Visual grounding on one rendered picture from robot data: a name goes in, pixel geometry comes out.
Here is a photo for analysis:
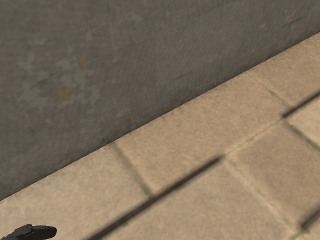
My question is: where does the robot left hand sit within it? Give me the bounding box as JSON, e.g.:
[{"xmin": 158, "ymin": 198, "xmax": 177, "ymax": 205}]
[{"xmin": 0, "ymin": 224, "xmax": 57, "ymax": 240}]

